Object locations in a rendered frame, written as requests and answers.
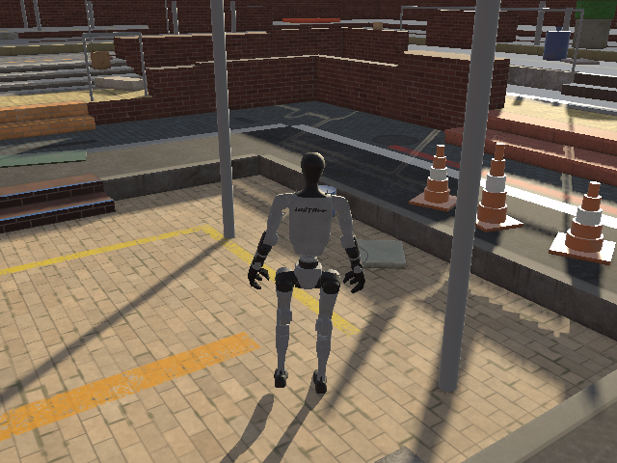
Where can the left robot hand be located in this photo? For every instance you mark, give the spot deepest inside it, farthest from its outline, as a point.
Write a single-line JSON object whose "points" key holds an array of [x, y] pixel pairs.
{"points": [[252, 275]]}

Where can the robot left thigh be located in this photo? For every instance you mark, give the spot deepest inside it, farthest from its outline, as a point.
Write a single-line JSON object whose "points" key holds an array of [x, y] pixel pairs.
{"points": [[285, 281]]}

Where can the right robot hand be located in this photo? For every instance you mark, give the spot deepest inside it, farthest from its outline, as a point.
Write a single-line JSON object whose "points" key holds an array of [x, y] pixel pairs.
{"points": [[358, 278]]}

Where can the right robot upper arm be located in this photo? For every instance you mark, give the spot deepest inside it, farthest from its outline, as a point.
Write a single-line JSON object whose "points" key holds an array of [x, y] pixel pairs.
{"points": [[345, 221]]}

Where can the left robot upper arm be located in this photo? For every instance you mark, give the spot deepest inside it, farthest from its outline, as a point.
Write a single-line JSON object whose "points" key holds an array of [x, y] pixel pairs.
{"points": [[280, 202]]}

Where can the left robot shin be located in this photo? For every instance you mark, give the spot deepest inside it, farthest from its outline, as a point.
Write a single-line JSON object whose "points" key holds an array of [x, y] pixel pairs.
{"points": [[282, 339]]}

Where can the robot left forearm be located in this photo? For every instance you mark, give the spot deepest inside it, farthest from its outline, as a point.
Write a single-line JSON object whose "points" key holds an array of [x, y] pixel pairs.
{"points": [[261, 253]]}

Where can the robot right forearm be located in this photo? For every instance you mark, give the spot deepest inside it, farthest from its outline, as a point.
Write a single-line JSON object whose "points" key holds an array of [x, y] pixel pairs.
{"points": [[355, 257]]}

